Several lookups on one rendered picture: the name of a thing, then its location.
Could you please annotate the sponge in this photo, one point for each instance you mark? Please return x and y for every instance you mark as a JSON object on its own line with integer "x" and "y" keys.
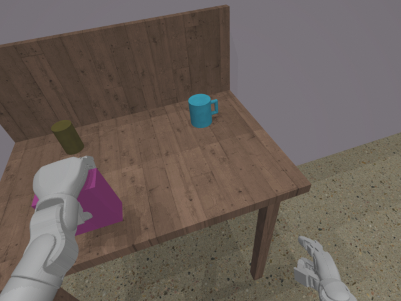
{"x": 99, "y": 199}

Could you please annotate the table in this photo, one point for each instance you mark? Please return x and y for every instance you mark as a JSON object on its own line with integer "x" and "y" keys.
{"x": 125, "y": 88}

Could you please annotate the robot right forearm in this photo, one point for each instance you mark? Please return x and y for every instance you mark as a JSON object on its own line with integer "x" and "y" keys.
{"x": 331, "y": 289}

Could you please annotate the right robot hand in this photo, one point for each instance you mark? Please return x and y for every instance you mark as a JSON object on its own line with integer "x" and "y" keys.
{"x": 310, "y": 273}

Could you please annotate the robot left forearm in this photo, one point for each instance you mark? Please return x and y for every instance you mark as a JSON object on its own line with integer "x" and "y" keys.
{"x": 51, "y": 252}

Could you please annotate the left robot hand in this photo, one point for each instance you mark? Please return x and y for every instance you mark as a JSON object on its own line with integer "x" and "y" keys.
{"x": 66, "y": 176}

